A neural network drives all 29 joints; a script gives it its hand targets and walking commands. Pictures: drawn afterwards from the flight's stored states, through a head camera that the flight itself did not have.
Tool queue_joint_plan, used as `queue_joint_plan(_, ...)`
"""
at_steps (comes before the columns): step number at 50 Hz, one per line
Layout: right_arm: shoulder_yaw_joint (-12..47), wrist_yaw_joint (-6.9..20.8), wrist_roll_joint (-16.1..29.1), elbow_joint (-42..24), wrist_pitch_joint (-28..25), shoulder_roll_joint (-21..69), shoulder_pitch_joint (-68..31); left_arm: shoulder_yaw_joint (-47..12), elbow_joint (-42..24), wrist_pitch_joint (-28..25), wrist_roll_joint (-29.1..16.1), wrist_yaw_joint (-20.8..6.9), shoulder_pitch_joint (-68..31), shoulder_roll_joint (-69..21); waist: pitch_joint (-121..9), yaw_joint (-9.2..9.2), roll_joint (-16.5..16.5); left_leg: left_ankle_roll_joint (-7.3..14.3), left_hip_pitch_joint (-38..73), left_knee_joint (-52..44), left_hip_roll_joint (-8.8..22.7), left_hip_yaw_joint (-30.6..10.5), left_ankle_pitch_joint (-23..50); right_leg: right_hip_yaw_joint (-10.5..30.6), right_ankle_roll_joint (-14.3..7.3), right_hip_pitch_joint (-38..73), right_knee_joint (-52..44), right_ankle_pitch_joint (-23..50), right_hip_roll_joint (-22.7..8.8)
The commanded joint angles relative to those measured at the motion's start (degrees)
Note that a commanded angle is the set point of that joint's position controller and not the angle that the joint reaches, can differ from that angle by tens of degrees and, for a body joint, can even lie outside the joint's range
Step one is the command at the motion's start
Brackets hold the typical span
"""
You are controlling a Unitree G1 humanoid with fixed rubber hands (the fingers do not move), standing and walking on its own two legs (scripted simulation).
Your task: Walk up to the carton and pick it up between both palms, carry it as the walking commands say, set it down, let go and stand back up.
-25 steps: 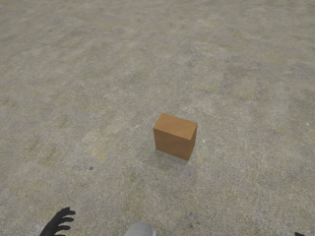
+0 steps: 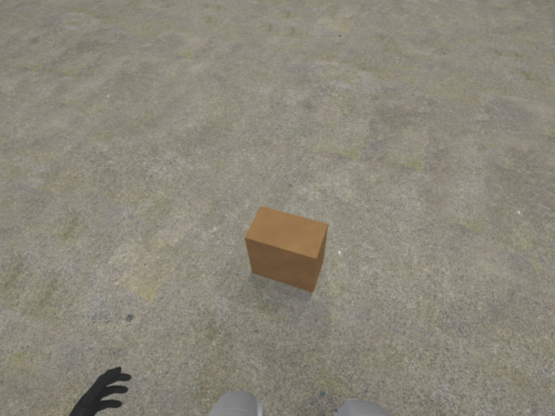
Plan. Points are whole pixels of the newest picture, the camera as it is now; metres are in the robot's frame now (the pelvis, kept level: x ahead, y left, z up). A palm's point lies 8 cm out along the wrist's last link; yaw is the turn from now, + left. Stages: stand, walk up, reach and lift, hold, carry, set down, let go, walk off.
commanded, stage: walk up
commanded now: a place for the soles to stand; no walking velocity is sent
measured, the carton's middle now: (287, 250) +0.73 +0.04 -0.61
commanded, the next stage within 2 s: none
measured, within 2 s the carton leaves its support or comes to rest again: neither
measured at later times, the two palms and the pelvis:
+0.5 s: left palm (98, 355) +0.21 +0.33 -0.09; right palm (529, 415) +0.14 -0.31 -0.08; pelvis +0.09 +0.03 +0.00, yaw +1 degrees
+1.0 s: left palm (83, 314) +0.28 +0.38 -0.09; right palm (468, 330) +0.25 -0.26 -0.07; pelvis +0.17 +0.07 +0.00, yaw +2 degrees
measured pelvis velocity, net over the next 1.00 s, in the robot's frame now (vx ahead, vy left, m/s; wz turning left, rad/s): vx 0.17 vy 0.07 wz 0.04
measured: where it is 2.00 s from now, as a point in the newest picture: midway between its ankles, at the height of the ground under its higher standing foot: (270, 407)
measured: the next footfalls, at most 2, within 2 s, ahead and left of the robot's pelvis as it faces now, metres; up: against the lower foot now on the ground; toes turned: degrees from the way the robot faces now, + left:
left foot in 0.22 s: +0.15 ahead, +0.16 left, +0.00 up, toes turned +4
right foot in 0.50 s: +0.20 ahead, -0.09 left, +0.00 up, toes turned -2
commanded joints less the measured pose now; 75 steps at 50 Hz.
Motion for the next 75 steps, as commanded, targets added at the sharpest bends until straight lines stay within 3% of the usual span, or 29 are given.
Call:
queue_joint_plan(1, -3.2, 0.7, -0.9, -3.4, -0.9, -11.4, -3.9, 7.5, -1.1, -0.9, 0.7, 0.4, 6.6, 17.0, 2.9, 3.32, -8.2, -0.2, -17.5, -4.7, 3.8, -1.2, 3.4, 18.5, -13.4, 10.4, -24.2, 2.5, -15.6)
queue_joint_plan(6, -3.8, 1.3, -0.5, -2.4, -1.6, -9.9, -0.9, 6.6, -1.9, 0.1, 0.2, -0.7, 2.6, 17.4, -1.5, 1.11, -15.7, -0.4, 1.4, -22.9, 0.3, 4.5, 5.5, 8.7, -11.4, 6.6, -17.2, 13.3, -12.5)
queue_joint_plan(8, -5.2, 0.4, -0.9, 1.4, -2.2, -12.3, 9.5, 5.3, -2.9, 0.9, 0.4, -0.8, -0.1, 13.4, -8.0, -4.77, -6.9, 0.4, 19.1, -30.3, -4.4, 6.6, 8.5, 2.4, -7.0, -0.1, 1.4, 13.6, -9.3)
queue_joint_plan(9, -6.7, -0.6, -1.7, 1.7, -2.7, -16.3, 15.1, 3.8, -4.1, 0.6, -0.2, -0.5, 0.0, 8.2, -12.7, -8.05, 7.6, 4.7, 30.1, -35.7, 4.3, -11.4, 4.3, -2.1, -3.5, -11.8, 19.9, 15.1, -5.5)
queue_joint_plan(10, -6.6, -1.2, -1.5, -0.4, -3.0, -20.2, 12.6, 2.8, -5.4, 0.6, -0.6, -0.1, -1.3, 5.8, -9.0, -6.3, 17.1, 9.8, 32.2, -43.7, 15.1, -37.7, 8.2, -0.4, -0.7, -27.6, 26.6, -9.0, 2.4)
queue_joint_plan(11, -6.5, -1.1, 0.0, -2.0, -2.5, -20.7, 8.2, 4.1, -3.8, 1.0, 0.2, 0.7, -0.9, 11.0, -9.5, -4.45, 6.5, 12.4, 27.6, -45.0, 20.2, -42.7, 2.3, 6.2, -1.4, -25.9, 25.0, -8.7, 0.3)
queue_joint_plan(12, -6.3, -1.1, 0.7, -1.7, -2.3, -18.7, 6.2, 5.1, -2.0, 1.4, 0.7, 0.3, -1.7, 13.5, -6.3, -3.98, -0.4, 13.0, 23.7, -42.4, 19.0, -37.1, 1.4, 5.1, -1.1, -22.4, 23.2, -6.4, -3.6)
queue_joint_plan(16, -5.1, -0.7, -0.6, -1.6, -1.6, -16.0, 2.8, 5.9, -1.7, 1.1, 0.7, -0.4, 0.6, 11.6, -3.9, -2.4, 8.7, 12.9, 15.9, -39.4, 12.2, -22.2, 6.4, 1.1, 0.2, -16.9, 12.6, -8.0, -3.2)
queue_joint_plan(20, -4.8, 0.0, -1.0, -1.0, -1.1, -16.6, 3.6, 6.0, -3.3, 0.3, 1.1, -0.5, -0.1, 10.9, -4.7, -3.55, 13.7, 15.0, 13.3, -38.0, 12.3, -21.0, 7.6, -1.9, 0.3, -12.7, 5.4, -8.8, -1.7)
queue_joint_plan(23, -4.0, 0.7, -0.9, -3.3, 0.1, -15.3, -3.2, 6.3, -0.6, -1.2, 1.0, -0.3, 7.8, 10.3, -7.8, 2.3, 11.1, 11.6, 0.4, -28.4, 8.7, -12.2, 6.0, -4.9, -1.0, 7.3, -10.5, -1.0, 2.1)
queue_joint_plan(24, -2.4, 0.7, -0.9, -3.9, 0.2, -10.9, -3.2, 8.1, 1.4, -1.7, 1.7, 0.5, 14.0, 13.5, -10.4, 5.88, 2.3, 8.1, -9.1, -15.3, 5.4, -7.8, 6.4, 1.4, -2.3, 21.1, -15.0, -1.5, 0.5)
queue_joint_plan(25, -0.1, 0.8, -0.4, -5.6, -0.4, -4.7, -2.5, 10.2, 0.6, -2.1, 2.6, 1.3, 18.4, 20.2, -14.1, 9.0, -15.2, 3.2, -21.0, 3.8, -1.9, -0.2, 1.6, 27.4, -7.4, 29.4, -24.7, -17.8, -14.9)
queue_joint_plan(26, -0.6, 0.3, -1.2, -5.5, -0.2, -8.3, -4.9, 10.0, -0.5, -1.7, 2.3, 1.5, 16.3, 23.1, -11.0, 7.92, -11.9, 1.1, -29.0, 7.6, -2.8, -2.3, -5.4, 44.2, -13.5, 27.8, -29.9, -23.0, -24.4)
queue_joint_plan(28, -2.5, 0.0, -1.3, -4.0, 0.2, -14.5, -5.1, 9.4, -0.5, -1.1, 0.3, 1.5, 9.8, 19.7, -4.3, 4.56, -0.3, 1.6, -28.2, 7.7, 2.1, -6.2, -0.3, 34.4, -13.9, 21.5, -27.1, -21.2, -20.9)
queue_joint_plan(36, -4.1, 1.8, -0.8, -2.9, -0.4, -11.7, -3.3, 7.5, -1.3, -0.1, 1.0, -0.4, 4.2, 18.8, 2.4, 2.98, -15.6, -0.3, -4.9, -16.2, 2.3, 2.6, 1.1, 13.1, -12.1, 3.7, -24.0, -8.7, -13.6)
queue_joint_plan(38, -4.6, 1.6, -0.7, -0.8, -1.2, -11.1, 4.4, 7.0, -2.5, 0.7, 0.9, -0.7, 0.6, 17.7, -2.2, -1.78, -14.1, 0.1, 8.6, -27.4, -1.0, 5.9, 6.6, 7.7, -9.5, 0.6, -14.6, -0.4, -11.2)
queue_joint_plan(39, -5.3, 0.6, -1.1, 1.3, -1.9, -12.7, 9.3, 5.5, -2.4, 1.3, 1.1, -0.6, 1.2, 13.4, -6.5, -4.11, -5.8, 0.0, 18.2, -30.7, -3.9, 5.2, 5.8, 3.7, -6.9, -2.7, -0.1, 3.2, -8.9)
queue_joint_plan(40, -6.5, -0.7, -2.0, 1.3, -2.4, -16.5, 14.0, 3.7, -4.0, 1.0, 0.5, -0.2, 1.0, 7.7, -10.0, -6.84, 8.9, 3.9, 28.4, -36.5, 5.1, -14.3, 1.2, -1.9, -2.9, -14.5, 19.3, 8.9, -4.9)
queue_joint_plan(41, -6.3, -1.5, -1.8, -1.2, -2.5, -19.6, 10.4, 2.7, -5.1, 1.1, -0.1, 0.5, -0.9, 5.7, -6.6, -4.82, 15.9, 8.4, 28.0, -43.7, 15.3, -38.3, 8.8, -0.1, -0.6, -27.2, 23.9, -9.0, 2.0)
queue_joint_plan(42, -6.1, -1.6, -0.5, -2.5, -2.0, -20.5, 6.4, 3.9, -3.3, 1.7, 0.5, 1.4, -0.3, 10.7, -6.7, -3.07, 5.8, 11.5, 24.0, -44.1, 20.1, -41.6, 9.0, 5.5, -0.8, -24.4, 21.8, -9.7, -0.2)
queue_joint_plan(43, -6.0, -1.7, 0.3, -1.7, -1.7, -19.2, 5.2, 5.0, -1.7, 2.1, 0.7, 1.3, -0.9, 13.3, -4.9, -2.52, 0.2, 12.0, 20.8, -40.8, 18.2, -35.6, 15.3, 5.3, -0.3, -19.4, 20.2, -7.2, -3.3)
queue_joint_plan(53, -2.8, -1.9, 0.1, -1.9, 0.1, -13.1, -2.8, 5.4, -1.1, 0.9, 1.0, 1.4, 4.9, 9.0, -8.8, 2.08, 11.0, 9.1, 4.3, -23.4, 7.7, -10.7, 34.5, -2.9, -2.1, 6.4, -9.3, 3.3, 1.5)
queue_joint_plan(55, -0.6, -1.9, 0.7, -2.7, -0.1, -6.8, -2.2, 7.2, -0.5, 0.0, 2.7, 2.1, 7.4, 15.4, -11.5, 4.16, -5.6, 2.2, -9.9, -6.6, 1.0, -3.1, 21.0, 19.7, -8.4, 18.1, -16.7, 7.8, -12.6)
queue_joint_plan(56, -0.1, -2.4, 0.3, -2.5, 0.3, -6.7, -3.6, 6.8, -1.2, 0.1, 2.0, 1.8, 4.5, 16.7, -9.0, 2.72, -8.3, 0.5, -12.6, -7.2, -0.3, -0.4, -4.0, 30.5, -14.0, 14.3, -20.6, 9.4, -22.2)
queue_joint_plan(58, -2.1, -2.4, -0.2, -1.1, 0.5, -11.3, -3.8, 6.7, -0.8, 0.9, 1.5, 1.5, -0.3, 17.1, -6.3, 1.67, -5.7, 1.7, -6.3, -7.0, 0.0, -1.8, -8.0, 23.9, -15.0, 5.8, -18.6, 5.0, -20.5)
queue_joint_plan(61, -2.7, -2.0, -0.7, 2.4, -0.4, -10.5, 3.6, 5.1, -2.8, 2.1, 1.2, 0.7, -5.7, 13.5, -5.0, -2.56, -6.0, 1.9, 8.2, -23.9, -0.3, 0.6, 4.9, 8.8, -6.9, -4.5, -11.5, -2.5, -10.1)
queue_joint_plan(64, -3.5, -2.6, -1.0, -0.1, -0.9, -16.8, -2.0, 4.4, -1.8, 2.5, 0.8, 0.5, -4.2, 9.4, -5.5, -0.17, 5.7, 9.4, 7.8, -36.7, 11.1, -25.1, -1.3, -0.2, -1.2, -7.3, 2.1, -6.1, -0.3)
queue_joint_plan(71, -1.6, -1.8, -0.9, 1.3, -0.4, -10.6, -4.1, 5.8, -0.4, 1.6, 1.6, 0.5, -1.0, 14.7, -4.3, 1.2, -6.6, 1.7, -4.4, -18.7, -0.8, -1.9, 3.2, 19.1, -10.1, 3.7, -18.2, -14.3, -14.2)
queue_joint_plan(75, -2.4, -2.0, -1.2, 1.5, -1.3, -13.6, -2.2, 4.1, -1.7, 2.2, 1.2, 0.3, -4.7, 10.1, -6.6, 0.04, 3.5, 5.7, 5.0, -30.8, 5.1, -16.4, 4.6, 3.6, -3.2, -3.4, -2.5, -1.5, -4.2)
